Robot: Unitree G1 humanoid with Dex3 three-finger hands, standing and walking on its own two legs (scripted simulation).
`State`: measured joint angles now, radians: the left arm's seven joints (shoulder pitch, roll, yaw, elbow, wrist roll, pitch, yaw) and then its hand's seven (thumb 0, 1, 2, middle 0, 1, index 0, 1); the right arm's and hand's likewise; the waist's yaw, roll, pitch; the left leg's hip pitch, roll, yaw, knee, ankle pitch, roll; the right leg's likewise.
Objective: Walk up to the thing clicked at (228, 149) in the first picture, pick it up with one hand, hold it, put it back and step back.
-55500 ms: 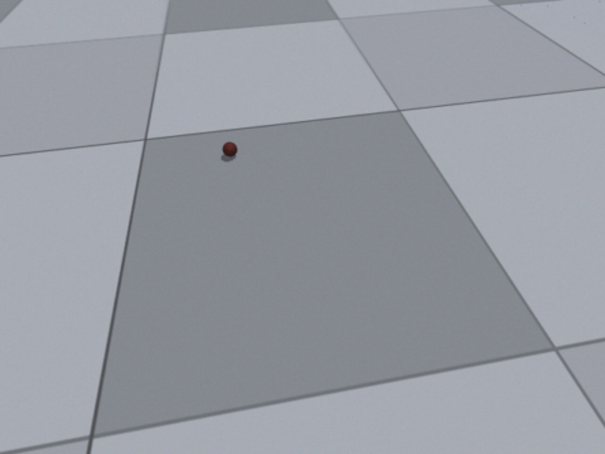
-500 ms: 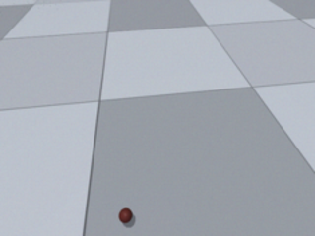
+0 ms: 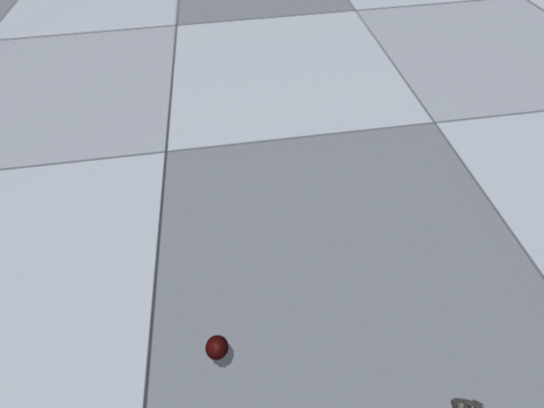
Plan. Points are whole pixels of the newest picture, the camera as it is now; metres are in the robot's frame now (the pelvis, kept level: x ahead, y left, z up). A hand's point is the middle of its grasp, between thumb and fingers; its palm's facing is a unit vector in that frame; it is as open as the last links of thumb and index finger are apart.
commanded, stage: step back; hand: left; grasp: from above
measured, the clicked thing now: (216, 347) +0.38 +0.21 -0.74
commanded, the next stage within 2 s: none
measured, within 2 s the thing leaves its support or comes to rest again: neither
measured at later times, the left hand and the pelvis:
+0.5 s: hand out of the picture +0.04 +0.28 -0.17, palm faces -0.12 -0.92 -0.37, open 7.4 cm; pelvis -0.09 +0.03 -0.01, yaw -5 degrees
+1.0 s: hand out of the picture -0.10 +0.28 -0.16, palm faces -0.04 -0.92 -0.38, open 7.4 cm; pelvis -0.24 +0.02 -0.02, yaw -1 degrees
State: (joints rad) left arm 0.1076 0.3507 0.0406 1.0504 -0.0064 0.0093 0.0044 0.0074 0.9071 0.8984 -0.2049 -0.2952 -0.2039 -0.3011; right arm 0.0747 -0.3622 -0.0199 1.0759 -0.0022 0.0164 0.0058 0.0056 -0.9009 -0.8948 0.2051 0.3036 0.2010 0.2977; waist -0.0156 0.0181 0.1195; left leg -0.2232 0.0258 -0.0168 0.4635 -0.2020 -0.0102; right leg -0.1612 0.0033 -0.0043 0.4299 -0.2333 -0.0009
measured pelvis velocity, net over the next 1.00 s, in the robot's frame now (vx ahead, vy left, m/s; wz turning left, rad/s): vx -0.24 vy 0.02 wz -0.02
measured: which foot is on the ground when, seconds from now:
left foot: down 0.00-0.60, up 0.62-0.92, down 0.94-1.00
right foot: down 0.00-0.16, up 0.18-0.56, down 0.58-0.96, up 0.98-1.00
